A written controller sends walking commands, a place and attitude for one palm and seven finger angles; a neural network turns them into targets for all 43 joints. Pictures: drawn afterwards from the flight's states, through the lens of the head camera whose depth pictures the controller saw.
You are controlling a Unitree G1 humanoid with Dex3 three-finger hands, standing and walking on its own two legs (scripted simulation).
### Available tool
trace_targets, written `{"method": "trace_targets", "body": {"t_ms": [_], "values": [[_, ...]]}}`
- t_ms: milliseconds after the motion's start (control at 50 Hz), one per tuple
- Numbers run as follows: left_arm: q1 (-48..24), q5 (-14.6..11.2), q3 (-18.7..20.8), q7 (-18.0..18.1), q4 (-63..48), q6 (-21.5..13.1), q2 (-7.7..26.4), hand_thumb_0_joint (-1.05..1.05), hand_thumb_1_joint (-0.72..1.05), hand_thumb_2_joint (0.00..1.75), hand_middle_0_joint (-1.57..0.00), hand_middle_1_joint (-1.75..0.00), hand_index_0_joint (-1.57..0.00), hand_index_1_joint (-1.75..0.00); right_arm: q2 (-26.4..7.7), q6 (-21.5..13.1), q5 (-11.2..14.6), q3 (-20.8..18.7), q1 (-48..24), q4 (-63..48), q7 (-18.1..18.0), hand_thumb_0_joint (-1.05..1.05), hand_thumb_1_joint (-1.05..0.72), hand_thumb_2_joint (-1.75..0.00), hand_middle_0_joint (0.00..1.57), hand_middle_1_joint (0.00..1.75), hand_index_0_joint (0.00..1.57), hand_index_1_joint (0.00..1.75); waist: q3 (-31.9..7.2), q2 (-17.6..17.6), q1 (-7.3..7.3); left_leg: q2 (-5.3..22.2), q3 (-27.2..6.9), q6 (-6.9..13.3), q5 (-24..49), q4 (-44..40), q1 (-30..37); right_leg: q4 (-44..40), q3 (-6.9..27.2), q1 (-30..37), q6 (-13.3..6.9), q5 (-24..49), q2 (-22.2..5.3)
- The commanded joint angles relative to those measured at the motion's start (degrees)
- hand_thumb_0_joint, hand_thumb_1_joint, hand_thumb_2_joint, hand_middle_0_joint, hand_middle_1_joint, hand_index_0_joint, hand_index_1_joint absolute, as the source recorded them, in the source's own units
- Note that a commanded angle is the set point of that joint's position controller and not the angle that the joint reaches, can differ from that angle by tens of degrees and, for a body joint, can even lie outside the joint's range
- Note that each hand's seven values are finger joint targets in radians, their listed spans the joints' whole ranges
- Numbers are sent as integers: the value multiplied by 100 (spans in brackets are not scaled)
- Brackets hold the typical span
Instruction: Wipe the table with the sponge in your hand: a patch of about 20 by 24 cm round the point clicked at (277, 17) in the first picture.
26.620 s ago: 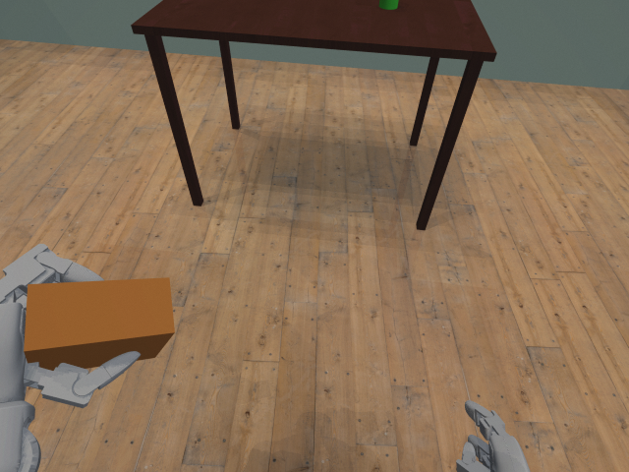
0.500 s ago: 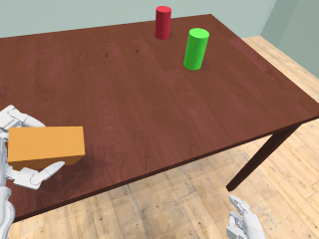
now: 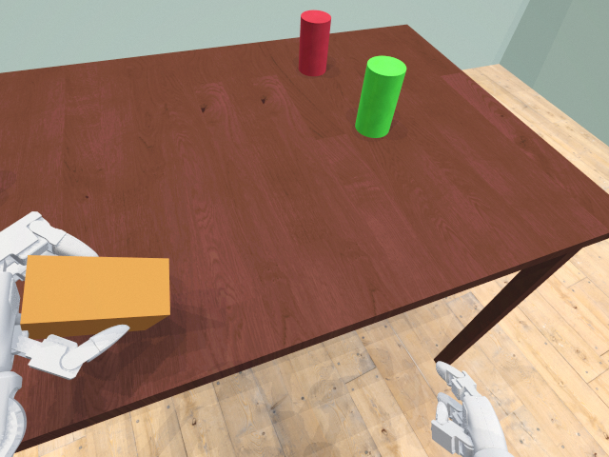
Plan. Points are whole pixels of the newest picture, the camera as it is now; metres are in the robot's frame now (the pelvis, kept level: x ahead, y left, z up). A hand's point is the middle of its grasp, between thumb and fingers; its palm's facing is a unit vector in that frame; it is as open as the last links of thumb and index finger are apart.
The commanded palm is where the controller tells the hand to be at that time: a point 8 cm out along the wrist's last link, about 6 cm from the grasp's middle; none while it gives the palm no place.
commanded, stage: look again from close up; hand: left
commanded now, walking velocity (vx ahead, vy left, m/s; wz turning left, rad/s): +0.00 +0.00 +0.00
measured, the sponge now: (116, 298) +0.23 +0.22 +0.13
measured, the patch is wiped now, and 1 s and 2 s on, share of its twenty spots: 0.00 0.00 0.00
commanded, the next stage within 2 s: come to a stop and stand still in 0.26 s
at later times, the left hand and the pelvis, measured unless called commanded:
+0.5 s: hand (94, 308) +0.22 +0.22 +0.15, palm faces +0.35 -0.85 -0.39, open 9.8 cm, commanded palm +0.16 +0.26 +0.18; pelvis +0.00 -0.02 +0.00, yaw +0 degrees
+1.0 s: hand (77, 302) +0.23 +0.25 +0.14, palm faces +0.32 -0.84 -0.44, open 9.8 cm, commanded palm +0.15 +0.28 +0.18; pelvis +0.00 -0.01 -0.01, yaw +1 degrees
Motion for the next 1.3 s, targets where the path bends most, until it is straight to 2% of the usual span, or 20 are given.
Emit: {"method": "trace_targets", "body": {"t_ms": [0, 60, 80, 160, 180, 360, 380, 540, 560, 580, 600, 620, 660, 700, 780, 860, 940, 1000, 1140, 1280], "values": [[-355, -133, 570, 111, -1214, -385, 855, 0, 10, 130, -120, -160, -120, -160, -740, -239, 40, -349, -407, -905, -129, 0, -90, -90, 20, 30, 20, 30, -1225, 498, -66, 854, -681, -551, 1809, -432, 447, -145, 158, 360, -306, 1343, -294], [-280, -129, 720, 152, -1133, -365, 998, 0, 10, 130, -120, -160, -120, -160, -732, -248, 56, -320, -518, -879, -178, 0, -90, -90, 20, 30, 20, 30, -1169, 364, -53, 773, -644, -454, 1320, -445, 343, -250, 317, 322, -313, 1354, -369], [-252, -163, 472, 113, -1017, -386, 721, 0, 10, 130, -120, -160, -120, -160, -732, -220, 18, -303, -439, -858, -180, 0, -90, -90, 20, 30, 20, 30, -1123, 371, -61, 767, -625, -389, 1097, -446, 292, -315, 302, 272, -323, 1271, -380], [-391, -146, 705, 164, -1151, -371, 1040, 0, 10, 130, -120, -160, -120, -160, -739, -258, 53, -325, -538, -850, -226, 0, -90, -90, 20, 30, 20, 30, -1088, 410, -61, 746, -638, -333, 822, -485, 249, -386, 470, 254, -323, 1191, -419], [-333, -177, 488, 130, -1018, -388, 784, 0, 10, 130, -120, -160, -120, -160, -729, -247, 16, -303, -468, -840, -226, 0, -90, -90, 20, 30, 20, 30, -1060, 339, -63, 733, -637, -303, 714, -488, 208, -433, 425, 234, -326, 1105, -421], [-352, -165, 685, 166, -1087, -366, 1029, 0, 10, 130, -120, -160, -120, -160, -748, -293, 48, -334, -534, -825, -258, 0, -90, -90, 20, 30, 20, 30, -1046, 401, -57, 753, -656, -292, 748, -531, 269, -462, 527, 211, -316, 1100, -415], [-241, -195, 494, 134, -904, -369, 786, 0, 10, 130, -120, -160, -120, -160, -745, -270, 13, -313, -459, -812, -251, 0, -90, -90, 20, 30, 20, 30, -1021, 312, -57, 741, -647, -260, 704, -519, 228, -499, 473, 208, -307, 1072, -416], [-297, -204, 541, 135, -1109, -337, 887, 0, 10, 130, -120, -160, -120, -160, -752, -286, 48, -362, -438, -843, -255, 0, -90, -90, 20, 30, 20, 30, -1060, 341, -69, 772, -681, -272, 990, -485, 313, -430, 535, 251, -315, 1302, -453], [-5834, -26, 2326, 230, -3179, -1342, 5443, 0, 10, 130, -120, -160, -120, -160, -1013, -170, 430, 451, 268, -1188, -654, 0, -90, -90, 20, 30, 20, 30, -678, 1244, -561, 580, -678, -143, -763, -432, -1190, -38, 342, 70, 193, -444, -133], [-3213, 33, 1879, 190, -146, -870, 2227, 0, 10, 130, -120, -160, -120, -160, -379, -424, 199, -77, 191, -947, -532, 0, -90, -90, 20, 30, 20, 30, -722, 254, -164, 1109, -997, -179, -663, -280, -617, 190, 247, -918, -129, -1218, -471], [-2483, -15, 1376, 150, 286, -778, 1911, 0, 10, 130, -120, -160, -120, -160, -763, -439, -65, -94, -174, -741, -329, 0, -90, -90, 20, 30, 20, 30, -727, 296, -88, 693, -698, -262, -457, -386, -168, -133, 257, -955, -281, -963, -250], [-2186, -91, 1415, 114, -42, -862, 2131, 0, 10, 130, -120, -160, -120, -160, -991, -497, -196, -261, -179, -808, -243, 0, -90, -90, 20, 30, 20, 30, -906, 371, -27, 605, -612, -301, -458, -204, -198, -272, 576, -861, -391, -503, -324], [-944, -246, 838, 1, -108, -928, 1337, 0, 10, 130, -120, -160, -120, -160, -941, -574, -159, -256, -141, -792, -19, 0, -90, -90, 20, 30, 20, 30, -1460, 300, -25, 542, -531, -272, 142, 110, -3, -21, 793, -513, -512, 383, -495], [-283, -281, 584, -26, -803, -922, 976, 0, 10, 130, -120, -160, -120, -160, -987, -583, -119, -321, -3, -878, 114, 0, -90, -90, 20, 30, 20, 30, -1430, 321, 10, 652, -519, -266, 897, 104, 4, 132, 689, -286, -461, 1233, -547], [82, -258, 878, 101, -1050, -813, 1097, 0, 10, 130, -120, -160, -120, -160, -1009, -556, -97, -365, -119, -738, 143, 0, -90, -90, 20, 30, 20, 30, -1441, 321, -5, 879, -629, -288, 2388, -61, 289, 515, 174, -263, -233, 1513, -355], [-495, -304, 1406, 188, -1133, -836, 1762, 0, 10, 130, -120, -160, -120, -160, -982, -432, -79, -383, -270, -673, 39, 0, -90, -90, 20, 30, 20, 30, -1463, 398, -49, 855, -771, -351, 2410, -109, 165, 592, 186, -171, -250, 1234, -390], [-572, -381, 1162, 156, -1490, -863, 1629, 0, 10, 130, -120, -160, -120, -160, -833, -479, -48, -386, -120, -652, 55, 0, -90, -90, 20, 30, 20, 30, -1598, 1095, -28, 987, -914, -363, 3121, 24, 532, 711, 70, -451, -235, 419, -425], [-491, -378, 891, 137, -1706, -796, 1369, 0, 10, 130, -120, -160, -120, -160, -826, -551, -22, -398, -114, -625, 95, 0, -90, -90, 20, 30, 20, 30, -1560, 1013, -55, 1105, -993, -354, 3195, 20, 700, 660, 20, -614, -217, -25, -389], [-422, -341, 679, 92, -1139, -597, 906, 0, 10, 130, -120, -160, -120, -160, -861, -490, 59, -401, -296, -696, -45, 0, -90, -90, 20, 30, 20, 30, -1089, 371, -165, 926, -885, -390, 674, -300, -23, 107, 296, -261, -288, 627, -456], [-581, -274, 629, 103, -975, -482, 763, 0, 10, 130, -120, -160, -120, -160, -781, -395, -2, -286, -480, -791, -223, 0, -90, -90, 20, 30, 20, 30, -1053, 421, -136, 876, -815, -290, -8, -544, -27, -110, 367, -182, -275, 581, -427]]}}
